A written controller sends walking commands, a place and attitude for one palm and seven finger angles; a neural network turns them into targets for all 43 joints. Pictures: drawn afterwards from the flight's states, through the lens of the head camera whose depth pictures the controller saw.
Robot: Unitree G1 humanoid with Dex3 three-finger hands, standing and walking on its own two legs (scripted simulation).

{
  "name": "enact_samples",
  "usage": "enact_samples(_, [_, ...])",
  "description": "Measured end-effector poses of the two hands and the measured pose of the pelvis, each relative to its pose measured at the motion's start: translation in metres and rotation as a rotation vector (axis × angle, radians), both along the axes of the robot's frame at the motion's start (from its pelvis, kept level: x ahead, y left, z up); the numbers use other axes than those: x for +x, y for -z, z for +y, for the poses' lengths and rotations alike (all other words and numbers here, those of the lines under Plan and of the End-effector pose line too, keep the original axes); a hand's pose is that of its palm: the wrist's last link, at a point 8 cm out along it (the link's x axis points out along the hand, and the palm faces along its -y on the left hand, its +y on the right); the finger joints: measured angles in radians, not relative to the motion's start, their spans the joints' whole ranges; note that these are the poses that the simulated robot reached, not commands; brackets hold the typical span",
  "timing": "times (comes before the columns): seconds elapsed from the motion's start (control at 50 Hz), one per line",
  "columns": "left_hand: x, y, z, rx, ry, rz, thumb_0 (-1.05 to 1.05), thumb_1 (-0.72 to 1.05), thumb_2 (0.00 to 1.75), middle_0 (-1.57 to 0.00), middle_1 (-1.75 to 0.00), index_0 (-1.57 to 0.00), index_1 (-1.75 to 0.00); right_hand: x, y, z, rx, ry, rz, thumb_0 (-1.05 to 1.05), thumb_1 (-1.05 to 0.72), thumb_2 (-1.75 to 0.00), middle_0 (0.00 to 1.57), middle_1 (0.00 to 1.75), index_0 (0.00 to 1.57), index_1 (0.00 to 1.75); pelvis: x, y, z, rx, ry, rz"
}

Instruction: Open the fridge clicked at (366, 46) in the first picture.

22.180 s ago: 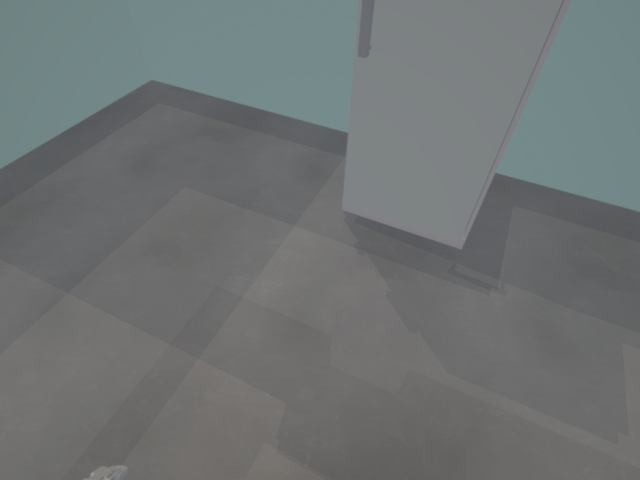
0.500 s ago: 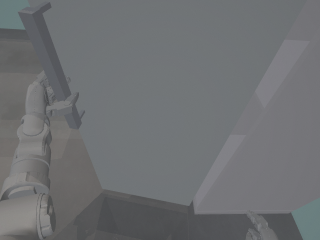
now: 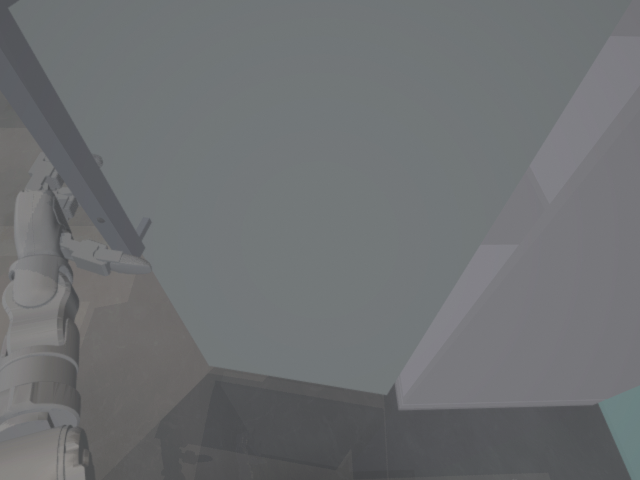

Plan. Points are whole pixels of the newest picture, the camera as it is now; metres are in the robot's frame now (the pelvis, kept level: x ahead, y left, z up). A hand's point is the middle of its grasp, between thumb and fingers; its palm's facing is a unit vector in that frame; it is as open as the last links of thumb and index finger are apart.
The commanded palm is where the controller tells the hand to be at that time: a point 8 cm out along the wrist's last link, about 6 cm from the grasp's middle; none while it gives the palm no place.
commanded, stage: slip the hand off the handle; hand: left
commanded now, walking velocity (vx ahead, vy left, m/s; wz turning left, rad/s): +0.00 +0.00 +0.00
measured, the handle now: (88, 153) +0.43 +0.28 +0.17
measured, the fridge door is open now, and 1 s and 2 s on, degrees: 80 80 80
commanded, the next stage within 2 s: draw the hand back to the body in 1.30 s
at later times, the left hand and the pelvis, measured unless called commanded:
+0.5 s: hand (46, 217) +0.40 +0.35 +0.10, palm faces +0.34 -0.92 -0.20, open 14.6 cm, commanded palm +0.37 +0.39 +0.11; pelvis +0.01 +0.01 -0.01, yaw +1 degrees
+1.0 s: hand (10, 257) +0.34 +0.37 +0.09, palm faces +0.35 -0.91 -0.21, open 14.6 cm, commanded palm +0.30 +0.40 +0.11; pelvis +0.01 +0.03 -0.01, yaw +0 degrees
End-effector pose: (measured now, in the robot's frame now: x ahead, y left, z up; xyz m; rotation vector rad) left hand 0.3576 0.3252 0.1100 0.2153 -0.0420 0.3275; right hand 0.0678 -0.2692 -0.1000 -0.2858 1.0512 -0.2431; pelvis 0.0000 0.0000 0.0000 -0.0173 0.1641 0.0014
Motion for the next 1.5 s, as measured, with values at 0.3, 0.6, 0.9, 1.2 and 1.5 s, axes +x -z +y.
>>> enact_samples(0.3, [-0.002, 0.001, 0.048, -0.003, -0.041, 0.023, -0.01, -0.55, 0.2, -0.26, -1.15, -0.27, -1.16, 0.035, -0.005, 0.005, -0.022, -0.035, -0.034, 0.0, -0.91, -0.9, 0.21, 0.3, 0.2, 0.3, 0.008, 0.004, 0.003, -0.012, -0.012, 0.032])
enact_samples(0.6, [0.008, 0.007, 0.081, -0.01, -0.026, 0.039, -0.01, -0.55, 0.2, -0.26, -1.15, -0.26, -1.15, 0.007, 0.003, 0.021, -0.032, -0.008, 0.067, 0.0, -0.91, -0.9, 0.21, 0.3, 0.2, 0.3, 0.007, 0.009, 0.018, -0.027, -0.012, 0.064])
enact_samples(0.9, [-0.027, 0.013, 0.087, -0.008, 0.0, 0.03, -0.01, -0.54, 0.2, -0.26, -1.15, -0.26, -1.15, 0.003, -0.002, 0.035, -0.011, 0.026, 0.04, 0.01, -0.91, -0.9, 0.21, 0.3, 0.2, 0.3, 0.012, 0.007, 0.032, -0.034, 0.007, 0.052])
enact_samples(1.2, [-0.092, 0.004, 0.085, 0.006, -0.025, 0.011, -0.01, -0.55, 0.2, -0.26, -1.15, -0.26, -1.15, 0.08, -0.015, 0.052, 0.009, -0.127, -0.208, 0.01, -0.91, -0.9, 0.21, 0.3, 0.2, 0.3, 0.004, 0.006, 0.026, -0.03, -0.033, -0.009])
enact_samples(1.5, [-0.129, 0.004, 0.083, -0.084, 0.004, 0.028, -0.01, -0.55, 0.2, -0.26, -1.15, -0.26, -1.15, 0.091, -0.016, 0.038, 0.006, -0.164, -0.262, 0.01, -0.91, -0.9, 0.21, 0.31, 0.2, 0.3, -0.002, 0.004, 0.006, -0.02, -0.058, -0.041])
